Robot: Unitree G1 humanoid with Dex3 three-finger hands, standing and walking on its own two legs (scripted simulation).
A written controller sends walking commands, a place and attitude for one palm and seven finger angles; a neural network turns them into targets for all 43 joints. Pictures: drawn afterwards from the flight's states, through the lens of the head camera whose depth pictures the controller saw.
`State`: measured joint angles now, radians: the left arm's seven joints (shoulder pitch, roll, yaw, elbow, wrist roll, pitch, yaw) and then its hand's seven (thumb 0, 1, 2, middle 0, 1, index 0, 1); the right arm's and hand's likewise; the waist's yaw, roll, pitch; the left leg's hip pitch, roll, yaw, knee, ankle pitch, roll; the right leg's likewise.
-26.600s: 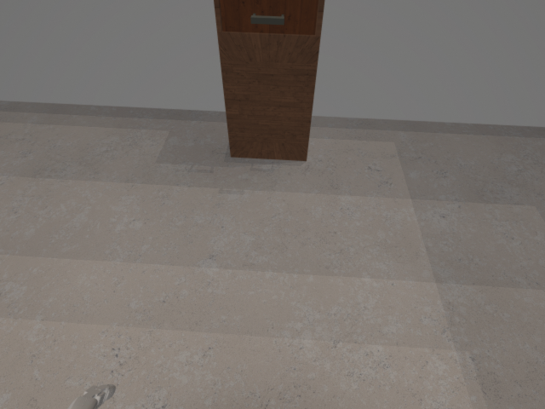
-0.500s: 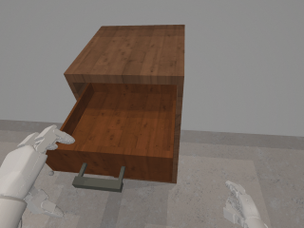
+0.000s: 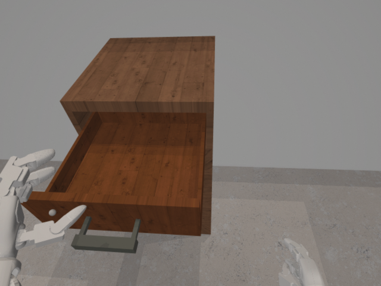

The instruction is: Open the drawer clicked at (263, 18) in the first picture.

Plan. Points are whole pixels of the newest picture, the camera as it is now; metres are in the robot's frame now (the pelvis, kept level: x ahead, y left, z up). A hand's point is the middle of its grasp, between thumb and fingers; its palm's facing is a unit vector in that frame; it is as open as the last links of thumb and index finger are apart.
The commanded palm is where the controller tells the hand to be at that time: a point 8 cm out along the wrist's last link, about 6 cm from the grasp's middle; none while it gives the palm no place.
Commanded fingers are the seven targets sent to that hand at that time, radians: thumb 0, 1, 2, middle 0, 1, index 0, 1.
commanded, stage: draw the hand back to the body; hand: left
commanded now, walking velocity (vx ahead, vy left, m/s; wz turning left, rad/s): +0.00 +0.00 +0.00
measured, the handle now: (108, 233) +0.22 +0.21 -0.01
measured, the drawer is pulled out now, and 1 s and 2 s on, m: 0.29 0.29 0.29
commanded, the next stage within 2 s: step back with the hand held close in 0.44 s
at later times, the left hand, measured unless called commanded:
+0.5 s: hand (54, 220) +0.17 +0.22 +0.16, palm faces +0.41 -0.82 -0.40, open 7.5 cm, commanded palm +0.12 +0.26 +0.18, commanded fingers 0.00 0.90 0.90 -0.20 -0.30 -0.20 -0.30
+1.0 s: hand (19, 245) +0.13 +0.25 +0.16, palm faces +0.32 -0.80 -0.51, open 7.4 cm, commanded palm +0.07 +0.29 +0.18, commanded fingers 0.00 0.90 0.90 -0.20 -0.30 -0.20 -0.30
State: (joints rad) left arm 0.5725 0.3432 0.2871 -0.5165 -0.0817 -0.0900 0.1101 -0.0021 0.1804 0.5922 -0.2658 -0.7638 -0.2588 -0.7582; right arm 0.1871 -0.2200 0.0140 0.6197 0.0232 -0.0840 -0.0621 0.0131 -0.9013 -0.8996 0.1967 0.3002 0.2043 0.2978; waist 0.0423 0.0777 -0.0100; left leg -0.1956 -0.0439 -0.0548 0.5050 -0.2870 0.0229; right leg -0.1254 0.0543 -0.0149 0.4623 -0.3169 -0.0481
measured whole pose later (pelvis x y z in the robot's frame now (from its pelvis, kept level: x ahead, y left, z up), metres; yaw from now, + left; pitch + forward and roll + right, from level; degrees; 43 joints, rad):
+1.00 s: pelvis -0.05 +0.01 +0.00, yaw +2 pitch +2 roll -1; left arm 0.66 0.44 0.39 -0.65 -0.06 -0.16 0.12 0.01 0.89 0.90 -0.22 -0.30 -0.21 -0.30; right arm 0.16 -0.22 -0.02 0.55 0.03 0.01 -0.07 0.01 -0.90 -0.90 0.20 0.30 0.20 0.30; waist 0.00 0.01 0.02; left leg -0.36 -0.04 -0.04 0.54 -0.21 0.04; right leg -0.29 0.04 -0.05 0.50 -0.25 -0.03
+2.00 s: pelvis -0.22 +0.00 -0.01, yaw +0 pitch +2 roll -2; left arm 0.69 0.41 0.44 -0.65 -0.06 -0.23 0.12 0.01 0.89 0.90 -0.22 -0.30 -0.21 -0.30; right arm 0.19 -0.22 0.01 0.59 0.02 -0.05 -0.05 0.01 -0.90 -0.90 0.20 0.30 0.21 0.30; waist -0.03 0.00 -0.01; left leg -0.40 -0.03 0.04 0.59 -0.18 0.07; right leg -0.27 0.01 -0.08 0.74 -0.41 -0.01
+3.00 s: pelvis -0.34 -0.03 +0.00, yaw +4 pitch +0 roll +0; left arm 0.67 0.35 0.30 -0.61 -0.02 -0.19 0.17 0.02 0.89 0.90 -0.22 -0.30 -0.21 -0.30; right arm 0.25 -0.23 -0.01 0.61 -0.01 -0.08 -0.06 0.01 -0.90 -0.90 0.20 0.30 0.21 0.30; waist -0.01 -0.02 0.02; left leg -0.26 0.02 0.05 0.51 -0.31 0.04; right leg -0.27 0.04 -0.14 0.44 -0.17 -0.10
